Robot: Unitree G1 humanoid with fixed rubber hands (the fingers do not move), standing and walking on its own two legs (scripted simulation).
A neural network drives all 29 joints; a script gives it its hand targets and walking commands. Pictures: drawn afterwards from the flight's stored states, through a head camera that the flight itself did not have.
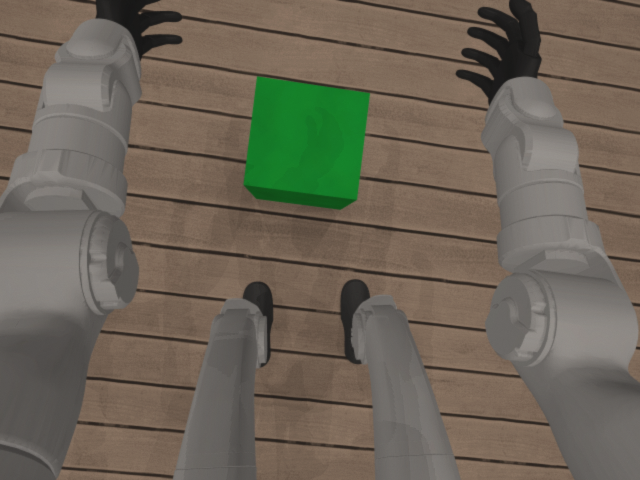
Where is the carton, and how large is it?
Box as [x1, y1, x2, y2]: [243, 76, 369, 209]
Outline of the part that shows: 257,76 243,184 256,198 339,209 355,200 357,195 369,93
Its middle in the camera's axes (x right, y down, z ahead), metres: -0.03 -0.18 +0.84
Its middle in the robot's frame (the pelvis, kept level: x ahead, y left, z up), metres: +0.53 -0.01 -0.52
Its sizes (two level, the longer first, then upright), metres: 0.210 0.200 0.250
